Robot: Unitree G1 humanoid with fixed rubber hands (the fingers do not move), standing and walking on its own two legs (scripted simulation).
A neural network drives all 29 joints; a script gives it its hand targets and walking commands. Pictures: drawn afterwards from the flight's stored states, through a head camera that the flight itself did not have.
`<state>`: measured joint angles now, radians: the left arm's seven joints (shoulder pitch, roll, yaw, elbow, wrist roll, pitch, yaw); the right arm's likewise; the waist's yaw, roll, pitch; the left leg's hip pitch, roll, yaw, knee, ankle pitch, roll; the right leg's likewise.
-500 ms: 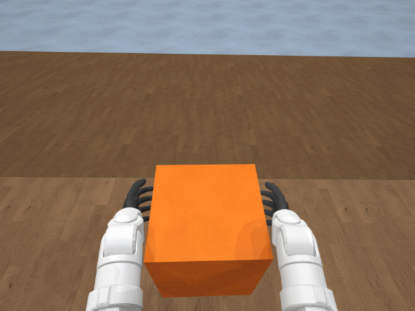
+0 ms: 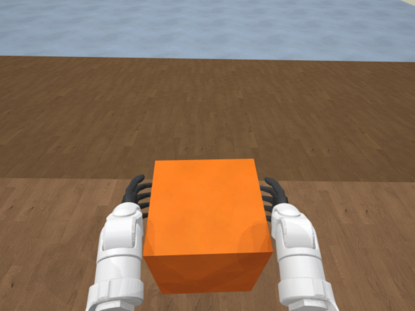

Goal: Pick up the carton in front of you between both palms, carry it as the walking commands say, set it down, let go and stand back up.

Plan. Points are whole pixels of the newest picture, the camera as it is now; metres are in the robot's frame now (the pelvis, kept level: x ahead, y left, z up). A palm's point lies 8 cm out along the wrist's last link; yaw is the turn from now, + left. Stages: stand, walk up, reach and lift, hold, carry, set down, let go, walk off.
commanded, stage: hold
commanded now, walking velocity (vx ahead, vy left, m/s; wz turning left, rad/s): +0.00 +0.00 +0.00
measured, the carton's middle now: (205, 229) +0.30 +0.00 -0.03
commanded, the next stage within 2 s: carry in 0.40 s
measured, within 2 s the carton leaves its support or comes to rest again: neither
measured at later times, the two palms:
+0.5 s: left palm (130, 206) +0.31 +0.16 +0.06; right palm (277, 206) +0.30 -0.14 +0.05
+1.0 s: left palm (130, 144) +0.46 +0.18 +0.09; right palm (253, 140) +0.48 -0.12 +0.09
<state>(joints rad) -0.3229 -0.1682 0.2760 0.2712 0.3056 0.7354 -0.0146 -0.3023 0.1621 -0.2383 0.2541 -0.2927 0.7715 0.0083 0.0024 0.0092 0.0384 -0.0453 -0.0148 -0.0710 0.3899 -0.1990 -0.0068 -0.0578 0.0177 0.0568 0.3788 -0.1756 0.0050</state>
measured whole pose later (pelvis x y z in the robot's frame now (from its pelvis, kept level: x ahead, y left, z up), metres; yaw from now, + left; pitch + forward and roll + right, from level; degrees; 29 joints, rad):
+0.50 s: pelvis +0.02 +0.00 +0.00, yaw +1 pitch -2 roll +0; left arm -0.25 -0.15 0.20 0.19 0.26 0.78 0.01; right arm -0.23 0.14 -0.18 0.17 -0.24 0.80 -0.01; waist -0.01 0.00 -0.09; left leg -0.18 -0.01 -0.07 0.49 -0.35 -0.01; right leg -0.18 0.01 0.04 0.46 -0.31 0.01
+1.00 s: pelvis +0.21 +0.02 +0.00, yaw +3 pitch +6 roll +1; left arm -0.14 -0.13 0.08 -0.34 0.11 1.20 0.10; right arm -0.12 0.13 -0.11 -0.35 -0.09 1.22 -0.09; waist 0.02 -0.03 -0.15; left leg -0.52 0.06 0.12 0.81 -0.36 0.00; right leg -0.13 -0.05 -0.18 0.31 -0.28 -0.01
